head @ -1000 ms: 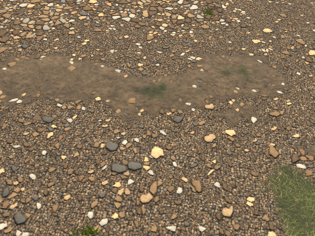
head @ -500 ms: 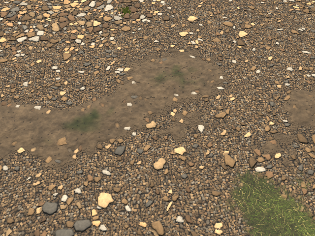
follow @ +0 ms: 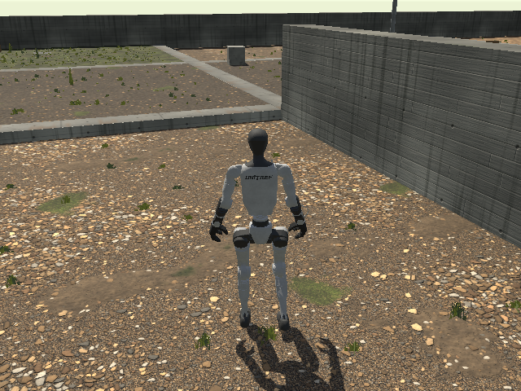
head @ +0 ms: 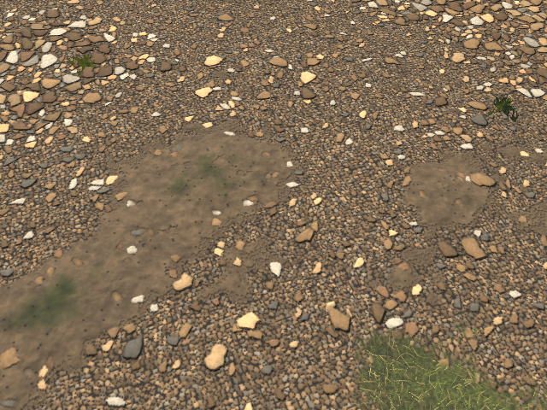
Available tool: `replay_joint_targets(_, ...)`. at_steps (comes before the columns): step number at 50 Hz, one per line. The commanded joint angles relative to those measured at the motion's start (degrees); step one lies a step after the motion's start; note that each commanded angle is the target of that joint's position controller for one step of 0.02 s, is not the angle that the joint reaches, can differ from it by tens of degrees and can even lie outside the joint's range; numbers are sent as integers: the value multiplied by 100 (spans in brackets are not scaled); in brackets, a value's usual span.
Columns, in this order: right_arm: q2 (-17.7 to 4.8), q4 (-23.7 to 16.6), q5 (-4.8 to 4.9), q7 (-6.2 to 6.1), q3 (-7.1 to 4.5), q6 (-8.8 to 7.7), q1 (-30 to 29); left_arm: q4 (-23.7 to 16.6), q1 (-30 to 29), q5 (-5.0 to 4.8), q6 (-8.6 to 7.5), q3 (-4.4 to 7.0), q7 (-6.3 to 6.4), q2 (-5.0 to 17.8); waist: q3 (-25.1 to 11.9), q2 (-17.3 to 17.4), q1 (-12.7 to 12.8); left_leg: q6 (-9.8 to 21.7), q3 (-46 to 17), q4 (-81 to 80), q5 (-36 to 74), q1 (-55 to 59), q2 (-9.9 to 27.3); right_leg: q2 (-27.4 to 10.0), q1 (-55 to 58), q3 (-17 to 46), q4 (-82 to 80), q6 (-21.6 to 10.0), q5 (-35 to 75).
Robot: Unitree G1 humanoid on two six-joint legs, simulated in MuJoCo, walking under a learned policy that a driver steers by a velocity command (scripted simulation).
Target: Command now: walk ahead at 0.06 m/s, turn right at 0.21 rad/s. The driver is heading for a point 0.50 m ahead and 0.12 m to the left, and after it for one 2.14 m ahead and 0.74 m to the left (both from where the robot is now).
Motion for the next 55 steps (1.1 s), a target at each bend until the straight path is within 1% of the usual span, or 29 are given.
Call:
replay_joint_targets(1, -880, -305, 50, -27, -200, -34, -229, -181, 419, 35, -66, -3, -13, 175, -1076, 1075, 99, 1092, -1188, -859, 595, 824, 1237, -128, 692, -203, -1136, -22, 351)
replay_joint_targets(4, -939, -243, 120, -29, -182, 32, -188, -57, 479, 31, -68, 16, -72, 270, -970, 993, 185, 990, -1237, -807, -399, 650, 1254, -69, 1311, -356, -2356, -211, 1194)
replay_joint_targets(6, -792, -119, 165, -14, -112, 32, 55, -56, 422, 123, -67, 15, -107, 331, -794, 808, 222, 544, -1121, -751, -1234, 164, 1049, -162, 1924, -222, -3165, -494, 1735)
replay_joint_targets(7, -599, -103, 88, 25, -40, -12, 116, -92, 507, 203, -70, 16, -87, 490, -889, 349, 178, 174, -812, -423, -2003, -202, 790, -739, 2264, 397, -3365, -737, 1589)
replay_joint_targets(8, -478, -159, 68, 40, -37, -47, 173, 41, 470, 166, -61, 81, -95, 719, -707, -577, -84, -127, -50, -75, -2084, -76, 147, -895, 1462, 668, -3499, -1058, -235)
replay_joint_targets(10, -758, -211, 138, 22, -128, -108, -283, 0, 445, 155, -164, 120, -114, 795, -73, -1131, 256, -278, 355, 1135, -1697, -201, -218, -1244, 848, 1520, -4506, -1312, -1817)
replay_joint_targets(12, -904, -152, 212, 41, -215, -178, -136, 34, 440, 78, -322, 140, -78, 812, 209, -1308, 269, -100, 130, 1875, -1829, -761, 26, -1600, 1119, 1923, -4660, -1488, -1312)
replay_joint_targets(15, -682, -169, 279, 160, -172, -340, -235, 121, 604, -32, -443, 94, -70, 615, 235, -846, 313, 131, -14, 1638, -2067, -1266, 288, -1556, 1927, 1704, -4393, -1483, 77)
replay_joint_targets(18, -511, 35, 160, 231, -124, -375, 122, 127, 317, -42, -351, 114, -86, 711, -283, -666, 19, 7, 418, 262, -587, 451, -70, -1113, 1593, 861, -3743, -1251, 2334)
replay_joint_targets(20, -713, 187, 97, 205, -174, -273, 583, 154, 361, 38, -336, 23, -101, 410, -639, -429, -128, 8, 7, -150, 447, 1662, 201, -794, 1187, 553, -3273, -853, 2349)
replay_joint_targets(21, -1176, 175, 63, 153, -244, -225, 768, 111, 465, 179, -368, -62, -94, 105, -820, 538, -25, 199, -847, -159, 2193, 2153, 1014, -248, 800, 7, -2326, -453, 1552)
replay_joint_targets(22, -1188, 239, 53, 137, -211, -150, 682, 96, 747, 164, -381, -121, -26, -102, -1059, 1622, 122, 842, -1583, -305, 2086, 2172, 1600, -123, 549, -181, -2041, -158, 467)
replay_joint_targets(23, -944, 179, 73, 122, -146, -126, 584, 117, 566, 105, -362, -68, 18, 220, -807, 1406, -24, 1161, -1929, -497, 1825, 2044, 1741, -217, 320, -139, -1602, -24, -155)
replay_joint_targets(25, -1052, 265, 54, 104, -137, -150, 675, 150, 355, 31, -284, 24, 64, 420, -637, 1021, -116, 1273, -2066, -603, 1886, 2145, 1890, -287, -220, -39, -725, 75, -748)
replay_joint_targets(28, -974, 266, 77, 43, -91, -176, 164, 289, 414, 13, -204, 22, 76, 270, -593, 724, 121, 1069, -1440, -616, 2414, 1766, 1637, -522, 126, 49, -931, 97, -131)
replay_joint_targets(32, -931, 417, 107, -11, -67, -38, -66, 530, 419, -20, -217, -23, 36, 116, -711, 750, 208, 885, -682, -435, 2897, 1391, 1131, -276, 1279, -391, -2328, 63, 1214)
replay_joint_targets(34, -856, 548, 200, 12, -37, -4, 12, 611, 412, 42, -207, -29, 10, 159, -673, 629, 282, 629, -604, -401, 1957, 1213, 951, -267, 1883, -379, -3334, -87, 2500)
replay_joint_targets(36, -755, 640, 64, 81, -8, -52, 298, 530, 170, 98, -164, 58, 27, 674, -540, -12, -41, 203, -398, -483, -178, 849, 480, -676, 2176, 11, -3145, -347, 3490)
replay_joint_targets(37, -699, 691, 40, 104, 3, -53, 354, 575, -2, 52, -155, 81, 4, 682, -412, -330, -119, 90, -236, -518, -534, 822, 271, -600, 2010, -63, -2961, -482, 3122)
replay_joint_targets(40, -879, 758, 207, 40, -72, 32, 201, 736, 136, 17, -227, 71, -39, 406, -189, 17, 51, 295, -247, -313, -2336, 701, 211, -236, 1465, -320, -2791, -561, 714)
replay_joint_targets(43, -1056, 826, 298, 4, -136, -24, 592, 654, -91, -47, -516, 10, -78, 193, 427, 454, -109, 824, -1471, -799, -3596, 800, 964, -138, 331, -475, -2263, -626, 39)
replay_joint_targets(45, -1221, 852, 315, 20, -186, -139, 666, 562, -221, -77, -747, -6, -139, 129, 552, 888, -30, 1239, -2514, -1075, -3212, 1038, 1574, -131, -7, -545, -1945, -694, 503)
replay_joint_targets(47, -1118, 689, 332, 43, -174, -213, 306, 743, 246, -59, -920, 55, -219, 270, 268, 787, 317, 1095, -2231, -502, -1619, 886, 1333, -167, 770, -452, -2446, -793, 879)
replay_joint_targets(48, -1001, 482, 344, 62, -146, -240, -173, 1004, 900, -61, -971, 143, -244, 470, 8, 436, 655, 769, -1597, 224, -626, 263, 869, -319, 1896, -198, -2903, -851, 1507)
replay_joint_targets(49, -754, 239, 329, 75, -96, -309, -534, 1304, 1724, -47, -977, 324, -232, 981, -363, -601, 893, 239, -441, 1939, -23, -927, -20, -1008, 3417, 888, -3387, -1071, 2254)
replay_joint_targets(50, -658, 174, 278, 81, -73, -398, -442, 1419, 2238, 8, -937, 355, -240, 1082, -551, -1556, 1006, -52, -281, 3440, -2422, -2315, -393, -2112, 4438, 2382, -3798, -1561, 3627)
replay_joint_targets(51, -857, 255, 388, 91, -145, -401, -265, 1352, 2088, 102, -931, 181, -237, 542, -374, -732, 804, 38, -861, 4190, -2891, -2777, -149, -2360, 4352, 2303, -3646, -1679, 3951)
replay_joint_targets(52, -801, 300, 486, 121, -146, -344, -104, 1221, 1710, 100, -919, 126, -234, 367, -186, -409, 553, 125, -967, 4480, -2480, -2977, 61, -2265, 4221, 1784, -3670, -1557, 3962)
replay_joint_targets(55, -610, 219, 436, 204, -142, -216, -250, 1073, 1056, 65, -843, 22, -217, 145, 231, -423, 347, 104, -669, 3806, -1163, -2719, 489, -1739, 3398, 384, -4302, -1098, 3623)
Velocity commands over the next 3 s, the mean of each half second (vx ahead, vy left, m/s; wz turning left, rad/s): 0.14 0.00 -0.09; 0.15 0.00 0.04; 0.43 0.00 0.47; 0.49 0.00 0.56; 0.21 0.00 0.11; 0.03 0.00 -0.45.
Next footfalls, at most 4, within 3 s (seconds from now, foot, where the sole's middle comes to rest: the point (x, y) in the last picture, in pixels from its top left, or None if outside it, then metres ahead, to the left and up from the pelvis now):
0.14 right None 0.06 -0.14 -0.77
0.70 right None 0.15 -0.14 -0.77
1.38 left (214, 403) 0.46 0.14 -0.77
1.88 right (241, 273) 0.81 0.09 -0.77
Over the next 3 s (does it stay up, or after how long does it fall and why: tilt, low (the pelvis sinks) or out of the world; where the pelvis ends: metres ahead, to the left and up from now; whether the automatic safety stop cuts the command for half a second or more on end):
stays up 0.82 0.21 0.01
